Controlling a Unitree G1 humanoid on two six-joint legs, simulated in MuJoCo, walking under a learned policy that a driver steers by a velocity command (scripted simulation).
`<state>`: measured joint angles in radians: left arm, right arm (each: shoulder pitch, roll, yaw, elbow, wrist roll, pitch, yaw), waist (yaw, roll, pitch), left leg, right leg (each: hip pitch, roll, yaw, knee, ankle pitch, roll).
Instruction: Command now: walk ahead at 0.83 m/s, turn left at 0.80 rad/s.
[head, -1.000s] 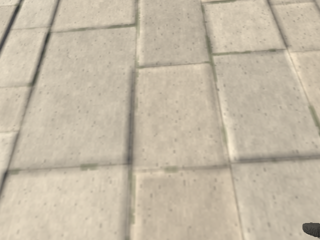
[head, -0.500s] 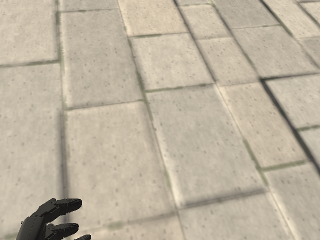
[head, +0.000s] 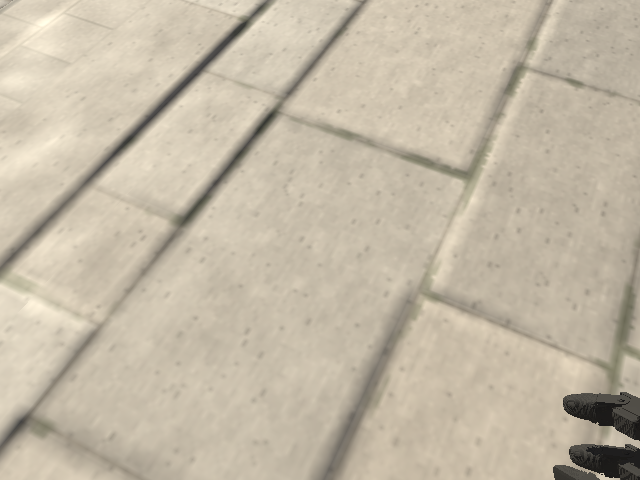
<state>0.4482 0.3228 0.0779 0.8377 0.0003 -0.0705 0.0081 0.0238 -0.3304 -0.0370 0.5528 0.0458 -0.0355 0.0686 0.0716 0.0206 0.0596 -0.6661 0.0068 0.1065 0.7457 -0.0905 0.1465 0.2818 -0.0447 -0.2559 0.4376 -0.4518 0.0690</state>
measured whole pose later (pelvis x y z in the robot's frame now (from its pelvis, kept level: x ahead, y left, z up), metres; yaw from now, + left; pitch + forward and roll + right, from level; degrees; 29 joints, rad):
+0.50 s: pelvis +0.32 -0.02 +0.03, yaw +12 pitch +1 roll +0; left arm 0.11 0.27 0.01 0.69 0.04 -0.10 -0.03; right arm 0.24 -0.31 -0.04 0.77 0.00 -0.03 -0.01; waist -0.04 0.00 0.06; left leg -0.18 -0.11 -0.10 0.81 -0.52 0.03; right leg -0.47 0.02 -0.03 0.51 -0.05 -0.05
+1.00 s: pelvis +0.39 +0.01 +0.04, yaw +11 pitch -1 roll -1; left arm 0.15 0.24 0.02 0.83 0.01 -0.01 0.00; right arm 0.26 -0.23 -0.02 0.90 -0.01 -0.01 -0.03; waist 0.00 -0.01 0.02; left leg -0.19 0.01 -0.04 0.57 -0.36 -0.01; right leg -0.32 0.02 -0.02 0.53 -0.19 -0.02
